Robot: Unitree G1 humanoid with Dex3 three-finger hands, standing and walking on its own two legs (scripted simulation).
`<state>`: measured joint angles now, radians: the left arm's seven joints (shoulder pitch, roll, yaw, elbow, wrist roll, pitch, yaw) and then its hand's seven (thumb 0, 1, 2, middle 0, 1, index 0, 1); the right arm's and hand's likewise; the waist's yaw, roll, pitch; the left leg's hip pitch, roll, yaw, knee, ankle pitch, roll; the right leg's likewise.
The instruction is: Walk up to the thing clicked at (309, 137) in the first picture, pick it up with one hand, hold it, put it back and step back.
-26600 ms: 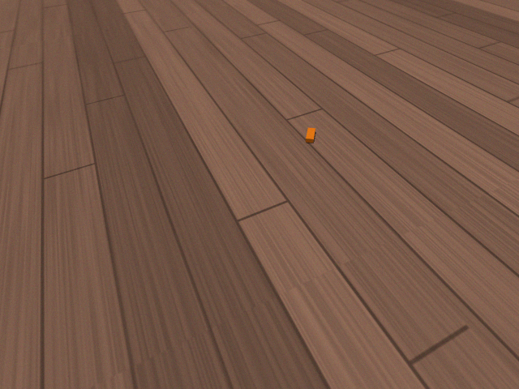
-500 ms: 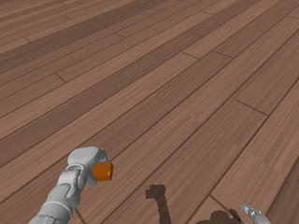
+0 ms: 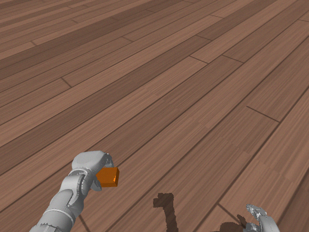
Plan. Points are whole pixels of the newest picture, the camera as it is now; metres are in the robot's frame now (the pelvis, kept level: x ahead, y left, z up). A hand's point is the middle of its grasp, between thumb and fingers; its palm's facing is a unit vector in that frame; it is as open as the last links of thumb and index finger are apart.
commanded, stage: hold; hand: left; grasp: from above
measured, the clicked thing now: (98, 177) +0.31 +0.22 -0.07
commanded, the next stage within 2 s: crouch in 0.46 s
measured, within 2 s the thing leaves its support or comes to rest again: neither
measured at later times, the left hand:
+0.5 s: hand (93, 171) +0.31 +0.22 -0.03, palm faces -0.42 -0.05 -0.90, open 7.7 cm
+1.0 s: hand (99, 184) +0.31 +0.24 -0.14, palm faces -0.43 +0.03 -0.90, open 7.6 cm
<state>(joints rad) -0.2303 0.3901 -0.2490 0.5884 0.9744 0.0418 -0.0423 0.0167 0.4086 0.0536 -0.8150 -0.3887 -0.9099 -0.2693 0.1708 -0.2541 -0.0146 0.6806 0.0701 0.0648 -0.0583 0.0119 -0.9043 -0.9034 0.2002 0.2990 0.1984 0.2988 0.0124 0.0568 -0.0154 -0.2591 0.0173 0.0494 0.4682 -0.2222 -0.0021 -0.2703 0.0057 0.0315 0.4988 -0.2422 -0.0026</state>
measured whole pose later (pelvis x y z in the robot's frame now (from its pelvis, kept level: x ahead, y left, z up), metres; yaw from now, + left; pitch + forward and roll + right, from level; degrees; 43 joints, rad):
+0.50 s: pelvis +0.01 +0.01 +0.00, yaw +0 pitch +1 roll +0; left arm -0.25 0.39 -0.24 0.61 0.98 0.05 -0.03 0.02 0.39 0.06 -0.84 -0.37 -0.93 -0.25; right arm 0.18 -0.25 -0.03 0.70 0.07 0.08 -0.05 0.01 -0.90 -0.90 0.20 0.30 0.20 0.30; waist 0.01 0.05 -0.03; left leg -0.24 0.01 0.05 0.45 -0.23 0.00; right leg -0.25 0.00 0.04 0.47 -0.25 0.00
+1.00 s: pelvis -0.02 +0.00 -0.05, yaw +2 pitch +14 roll +0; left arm -0.47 0.40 -0.19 1.00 1.13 -0.07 0.24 0.02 0.40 0.02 -0.87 -0.31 -0.95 -0.21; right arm 0.19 -0.27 -0.05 0.68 0.01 0.06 -0.01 0.01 -0.90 -0.90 0.20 0.30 0.20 0.30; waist -0.05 0.00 -0.10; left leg -0.79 0.02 0.01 0.92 -0.37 0.00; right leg -0.77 0.01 0.00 0.92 -0.39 0.00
